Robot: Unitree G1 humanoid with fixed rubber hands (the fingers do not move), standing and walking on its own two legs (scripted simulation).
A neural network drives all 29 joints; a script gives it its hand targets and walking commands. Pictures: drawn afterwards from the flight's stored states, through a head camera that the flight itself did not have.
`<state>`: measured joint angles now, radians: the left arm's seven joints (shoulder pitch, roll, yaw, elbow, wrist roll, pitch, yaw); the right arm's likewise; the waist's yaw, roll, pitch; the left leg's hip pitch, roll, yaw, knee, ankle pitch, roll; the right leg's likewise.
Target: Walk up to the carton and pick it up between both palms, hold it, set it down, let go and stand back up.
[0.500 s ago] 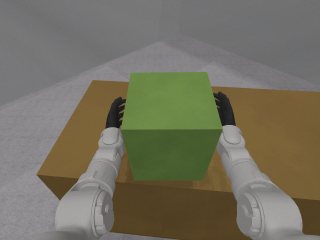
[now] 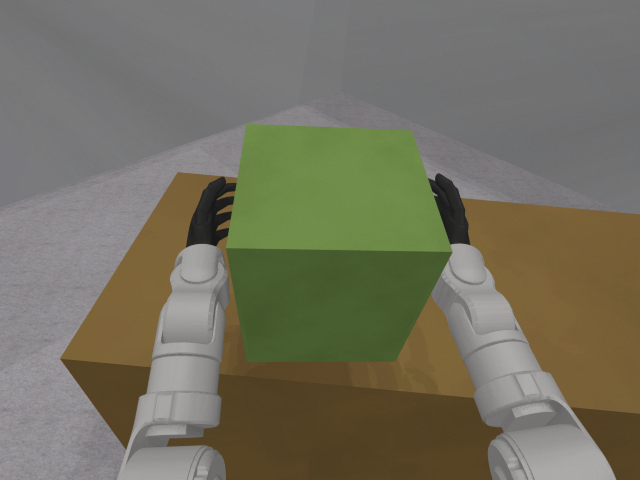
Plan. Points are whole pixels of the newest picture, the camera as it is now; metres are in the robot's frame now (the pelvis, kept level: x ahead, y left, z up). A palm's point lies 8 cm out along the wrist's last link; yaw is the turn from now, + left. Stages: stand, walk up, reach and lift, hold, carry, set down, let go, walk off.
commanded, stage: reach and lift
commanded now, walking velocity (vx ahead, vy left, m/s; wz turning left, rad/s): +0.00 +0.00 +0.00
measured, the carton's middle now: (325, 250) +0.38 -0.01 +0.12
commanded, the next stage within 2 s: hold in 1.02 s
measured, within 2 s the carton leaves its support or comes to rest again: neither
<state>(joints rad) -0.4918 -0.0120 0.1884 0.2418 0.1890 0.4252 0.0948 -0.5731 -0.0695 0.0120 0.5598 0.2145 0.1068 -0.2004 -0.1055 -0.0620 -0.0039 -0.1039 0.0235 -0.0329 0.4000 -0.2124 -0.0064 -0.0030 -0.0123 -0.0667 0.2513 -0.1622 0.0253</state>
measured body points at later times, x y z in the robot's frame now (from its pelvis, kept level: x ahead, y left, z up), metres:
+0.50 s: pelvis -0.06 -0.02 +0.00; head -0.10 +0.02 +0.45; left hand +0.35 +0.13 +0.18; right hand +0.34 -0.18 +0.19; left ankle +0.01 +0.12 -0.75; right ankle -0.01 -0.14 -0.75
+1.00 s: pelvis +0.00 -0.01 +0.00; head -0.05 +0.04 +0.45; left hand +0.38 +0.15 +0.18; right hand +0.38 -0.15 +0.21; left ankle +0.01 +0.12 -0.75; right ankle -0.01 -0.13 -0.75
